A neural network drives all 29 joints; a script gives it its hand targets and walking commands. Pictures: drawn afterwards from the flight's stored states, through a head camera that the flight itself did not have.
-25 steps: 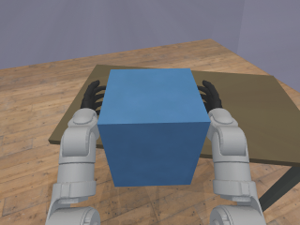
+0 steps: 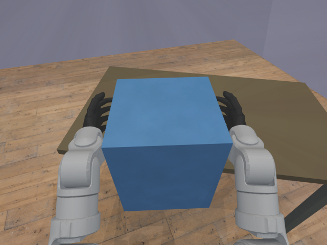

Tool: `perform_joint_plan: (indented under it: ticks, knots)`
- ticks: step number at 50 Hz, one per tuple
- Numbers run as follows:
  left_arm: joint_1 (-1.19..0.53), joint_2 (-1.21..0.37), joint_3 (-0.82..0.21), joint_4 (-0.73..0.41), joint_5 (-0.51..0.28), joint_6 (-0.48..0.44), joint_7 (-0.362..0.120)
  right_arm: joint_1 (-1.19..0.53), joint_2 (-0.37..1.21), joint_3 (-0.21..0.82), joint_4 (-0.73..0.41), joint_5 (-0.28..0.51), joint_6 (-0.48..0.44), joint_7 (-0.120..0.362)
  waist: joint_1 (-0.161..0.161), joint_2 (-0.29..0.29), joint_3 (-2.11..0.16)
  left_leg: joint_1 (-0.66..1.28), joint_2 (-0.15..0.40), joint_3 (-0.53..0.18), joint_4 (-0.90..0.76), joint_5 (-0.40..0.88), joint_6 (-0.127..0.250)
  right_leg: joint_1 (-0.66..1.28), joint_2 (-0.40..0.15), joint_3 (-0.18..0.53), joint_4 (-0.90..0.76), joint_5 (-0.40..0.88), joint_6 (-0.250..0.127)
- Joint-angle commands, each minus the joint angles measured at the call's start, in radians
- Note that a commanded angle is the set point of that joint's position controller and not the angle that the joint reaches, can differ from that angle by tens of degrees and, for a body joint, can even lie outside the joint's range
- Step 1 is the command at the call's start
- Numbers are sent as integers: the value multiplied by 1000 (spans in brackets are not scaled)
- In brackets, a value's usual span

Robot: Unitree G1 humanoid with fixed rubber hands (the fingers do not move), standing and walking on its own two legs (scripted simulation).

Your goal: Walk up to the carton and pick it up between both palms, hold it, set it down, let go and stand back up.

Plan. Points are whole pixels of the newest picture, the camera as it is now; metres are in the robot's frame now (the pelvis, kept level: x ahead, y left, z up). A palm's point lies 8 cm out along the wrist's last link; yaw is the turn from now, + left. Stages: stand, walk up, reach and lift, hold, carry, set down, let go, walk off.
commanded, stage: hold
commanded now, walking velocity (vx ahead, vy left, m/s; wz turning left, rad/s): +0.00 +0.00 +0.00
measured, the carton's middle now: (164, 146) +0.34 -0.01 +0.11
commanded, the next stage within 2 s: none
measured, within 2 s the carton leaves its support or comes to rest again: neither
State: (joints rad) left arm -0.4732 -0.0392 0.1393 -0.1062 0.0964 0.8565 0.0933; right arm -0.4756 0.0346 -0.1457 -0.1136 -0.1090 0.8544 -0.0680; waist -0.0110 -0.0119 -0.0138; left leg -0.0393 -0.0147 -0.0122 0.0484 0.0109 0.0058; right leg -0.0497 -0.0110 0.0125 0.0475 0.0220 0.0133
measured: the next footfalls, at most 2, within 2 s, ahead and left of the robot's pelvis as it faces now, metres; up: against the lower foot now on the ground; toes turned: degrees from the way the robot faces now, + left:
none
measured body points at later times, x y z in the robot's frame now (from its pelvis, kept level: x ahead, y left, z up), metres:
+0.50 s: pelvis +0.01 -0.01 +0.00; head -0.01 -0.01 +0.45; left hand +0.38 +0.14 +0.18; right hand +0.38 -0.17 +0.18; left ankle +0.03 +0.11 -0.76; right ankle +0.03 -0.13 -0.76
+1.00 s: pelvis -0.01 +0.00 +0.00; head -0.02 +0.00 +0.45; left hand +0.36 +0.14 +0.17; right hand +0.35 -0.17 +0.17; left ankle +0.03 +0.11 -0.76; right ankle +0.03 -0.13 -0.76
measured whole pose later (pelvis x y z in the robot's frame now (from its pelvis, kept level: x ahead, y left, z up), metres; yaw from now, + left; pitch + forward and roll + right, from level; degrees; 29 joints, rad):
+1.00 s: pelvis -0.01 +0.00 +0.00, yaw +0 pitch -1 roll +0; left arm -0.55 -0.05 0.18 0.02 0.14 0.83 0.08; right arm -0.55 0.03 -0.19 0.01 -0.14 0.82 -0.03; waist -0.02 -0.01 -0.04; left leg -0.06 -0.01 -0.01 0.05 0.02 0.00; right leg -0.08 0.00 0.01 0.06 0.03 0.01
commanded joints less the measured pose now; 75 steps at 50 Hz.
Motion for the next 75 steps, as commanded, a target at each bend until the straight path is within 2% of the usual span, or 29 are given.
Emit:
perform_joint_plan:
  ticks: [1,4,6,10,13,16,19,22,23,24,28,30,31,36,39,40,43,45,47,48,52,53,56,60,66,67,70,73,75]
  knots:
    - [-604,-401,-414,-119,-137,-68,-153,-595,371,397,-108,130,-69,153,-18,27,-415,102,-20,19,30,46,-51,89,58,-30,24,2,16]
    - [-645,-403,-384,-95,-116,-87,-151,-628,364,361,-65,121,-91,165,-11,55,-416,89,-16,21,23,-30,-51,66,54,-33,30,-62,12]
    - [-661,-408,-369,-49,-113,-93,-154,-661,357,343,-25,105,-106,169,-7,19,-386,58,-11,17,25,-30,-50,48,59,-36,29,-79,15]
    - [-680,-399,-308,45,-69,-115,-162,-707,356,314,45,88,-129,178,4,31,-421,35,-28,40,24,-82,-40,65,48,-34,34,-81,22]
    - [-718,-414,-324,23,-90,-143,-162,-728,400,339,29,83,-148,173,-3,-43,-509,76,-22,27,41,-17,-30,87,50,-37,51,-15,32]
    - [-719,-425,-343,29,-93,-154,-161,-730,408,369,17,113,-160,163,8,4,-555,63,-24,20,25,13,-35,136,47,-22,44,47,31]
    - [-660,-423,-359,19,-94,-141,-160,-682,424,390,-3,119,-145,150,19,-6,-532,70,-33,27,22,111,-27,184,45,-9,54,169,44]
    - [-631,-401,-363,-19,-113,-130,-160,-624,433,387,-13,124,-122,144,-4,-39,-494,93,-34,19,21,155,-25,217,47,-13,57,243,43]
    - [-615,-419,-375,-16,-121,-121,-162,-616,412,400,-35,137,-121,140,9,-30,-463,84,-35,19,15,178,-32,231,52,-15,52,260,39]
    - [-612,-415,-390,-56,-116,-115,-164,-603,416,403,-38,135,-115,137,4,10,-450,74,-38,21,17,192,-34,235,48,-4,47,277,38]
    - [-582,-414,-439,-134,-147,-92,-163,-559,425,436,-111,157,-92,131,-14,41,-460,145,-43,6,33,298,-46,245,51,-7,58,361,42]
    - [-571,-415,-441,-160,-142,-82,-164,-551,394,444,-146,151,-86,130,-4,43,-456,160,-41,19,38,288,-52,233,49,-7,43,321,39]
    - [-577,-413,-431,-154,-154,-79,-166,-571,408,454,-155,154,-80,133,-2,5,-428,155,-38,9,36,268,-50,214,45,-4,45,310,43]
    - [-597,-398,-451,-190,-174,-82,-162,-586,408,471,-210,166,-75,124,-14,-13,-452,112,-41,16,20,153,-31,216,47,-16,49,237,48]
    - [-572,-413,-432,-151,-158,-81,-155,-575,390,452,-161,159,-78,137,-7,-20,-425,106,-31,12,16,93,-43,188,53,-23,40,133,30]
    - [-575,-409,-415,-127,-143,-80,-155,-571,387,426,-116,153,-73,142,-13,20,-401,94,-31,11,17,76,-50,165,49,-14,40,113,22]
    - [-599,-410,-382,-68,-118,-73,-158,-595,365,373,-59,118,-74,160,-7,20,-362,75,-23,21,6,-3,-48,116,54,-32,26,10,23]
    - [-644,-392,-364,-67,-114,-83,-158,-627,362,356,-48,110,-84,168,-12,-24,-384,68,-24,10,7,-35,-39,100,56,-36,31,-24,25]
    - [-675,-402,-355,-62,-104,-92,-159,-661,375,347,-29,117,-98,167,-8,44,-410,51,-25,24,7,-54,-39,88,52,-31,28,-46,22]
    - [-677,-390,-346,-49,-102,-97,-160,-667,360,335,-25,111,-101,167,-14,5,-411,55,-24,27,7,-59,-37,73,51,-26,27,-53,23]
    - [-690,-402,-343,-25,-93,-111,-157,-675,378,347,2,115,-124,166,-6,17,-448,77,-25,23,17,-27,-42,85,51,-32,21,-14,23]
    - [-684,-418,-342,-11,-90,-112,-155,-688,381,343,-1,119,-131,165,8,48,-461,75,-29,32,26,-5,-44,90,52,-26,25,4,23]
    - [-660,-399,-318,19,-82,-118,-155,-665,372,341,12,98,-135,165,7,-18,-486,82,-26,22,26,8,-41,111,55,-32,19,17,26]
    - [-646,-394,-314,47,-74,-119,-162,-635,372,322,74,99,-131,171,5,2,-410,66,-33,29,14,28,-43,124,55,-20,29,51,29]
    - [-671,-415,-411,-122,-130,-129,-149,-652,424,419,-77,171,-145,150,5,20,-516,115,-25,14,29,182,-42,186,47,0,39,195,25]
    - [-655,-425,-424,-129,-148,-121,-145,-663,404,437,-123,173,-142,145,15,-10,-522,116,-24,14,36,215,-45,178,53,-9,53,219,29]
    - [-598,-433,-455,-154,-161,-85,-139,-627,394,456,-159,185,-105,135,19,15,-520,139,-28,15,35,241,-53,195,54,-16,47,231,33]
    - [-539,-422,-457,-156,-147,-58,-142,-576,377,447,-170,169,-75,137,3,6,-440,136,-24,9,25,191,-51,184,57,-12,39,187,25]
    - [-547,-399,-419,-125,-142,-37,-151,-533,356,405,-83,152,-48,145,-5,41,-354,104,-26,18,20,112,-56,146,49,-4,19,116,18]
